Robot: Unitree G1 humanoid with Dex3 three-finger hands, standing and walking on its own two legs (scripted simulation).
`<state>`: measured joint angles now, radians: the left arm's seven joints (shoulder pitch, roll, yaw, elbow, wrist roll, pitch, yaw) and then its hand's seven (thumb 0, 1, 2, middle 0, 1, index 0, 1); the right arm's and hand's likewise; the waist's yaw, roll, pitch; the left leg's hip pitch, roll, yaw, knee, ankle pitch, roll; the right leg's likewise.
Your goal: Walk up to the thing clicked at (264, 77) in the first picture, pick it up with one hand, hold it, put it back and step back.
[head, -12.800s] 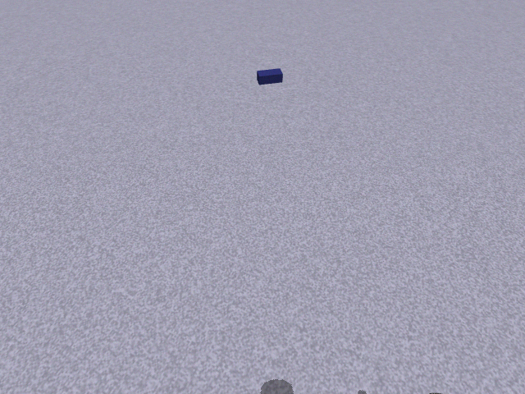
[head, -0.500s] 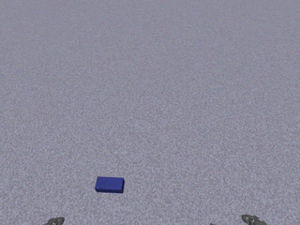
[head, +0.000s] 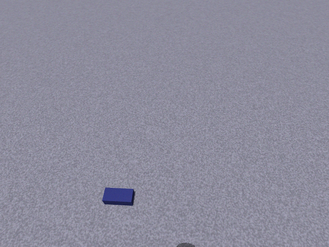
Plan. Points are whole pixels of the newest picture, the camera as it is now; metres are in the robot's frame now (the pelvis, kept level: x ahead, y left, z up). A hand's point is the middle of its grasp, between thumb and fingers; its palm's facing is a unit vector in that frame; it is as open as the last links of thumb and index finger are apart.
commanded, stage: stand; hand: left
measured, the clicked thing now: (118, 196) +0.50 +0.28 -0.75
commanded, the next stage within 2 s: walk up in 1.76 s
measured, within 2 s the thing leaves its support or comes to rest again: neither
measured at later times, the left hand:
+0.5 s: hand out of the picture +0.10 +0.25 -0.15, palm faces -0.01 -0.94 -0.35, open 7.4 cm
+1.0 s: hand out of the picture +0.10 +0.25 -0.15, palm faces -0.01 -0.94 -0.35, open 7.4 cm
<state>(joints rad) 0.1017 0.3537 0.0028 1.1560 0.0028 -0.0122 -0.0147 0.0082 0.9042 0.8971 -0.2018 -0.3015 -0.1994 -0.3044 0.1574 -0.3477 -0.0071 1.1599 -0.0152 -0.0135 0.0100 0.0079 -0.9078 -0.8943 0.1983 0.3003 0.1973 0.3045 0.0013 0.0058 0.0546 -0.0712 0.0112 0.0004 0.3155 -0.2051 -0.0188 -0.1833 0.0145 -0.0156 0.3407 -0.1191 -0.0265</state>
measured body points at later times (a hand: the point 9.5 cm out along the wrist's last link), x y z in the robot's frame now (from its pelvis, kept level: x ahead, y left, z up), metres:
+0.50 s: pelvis +0.01 +0.00 +0.00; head +0.02 -0.01 +0.45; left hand +0.10 +0.30 -0.13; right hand +0.09 -0.30 -0.14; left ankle -0.02 +0.13 -0.75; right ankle +0.04 -0.10 -0.75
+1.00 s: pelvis +0.02 +0.00 +0.00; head +0.03 -0.01 +0.45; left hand +0.10 +0.30 -0.13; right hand +0.09 -0.30 -0.14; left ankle -0.02 +0.13 -0.75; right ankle +0.04 -0.10 -0.75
